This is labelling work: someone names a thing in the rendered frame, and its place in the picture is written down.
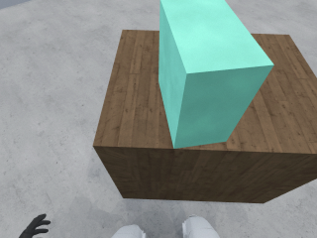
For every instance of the pedestal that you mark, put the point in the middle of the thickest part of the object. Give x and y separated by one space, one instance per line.
271 151

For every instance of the right robot thigh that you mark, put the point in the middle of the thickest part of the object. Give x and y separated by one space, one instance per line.
198 227

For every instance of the left robot thigh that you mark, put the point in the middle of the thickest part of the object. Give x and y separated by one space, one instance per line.
130 231

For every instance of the robot thigh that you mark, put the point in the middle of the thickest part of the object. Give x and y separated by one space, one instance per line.
130 231
198 227

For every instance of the robot left hand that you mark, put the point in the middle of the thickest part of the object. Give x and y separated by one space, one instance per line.
31 230

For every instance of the carton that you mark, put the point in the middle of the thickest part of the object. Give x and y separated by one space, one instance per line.
209 70

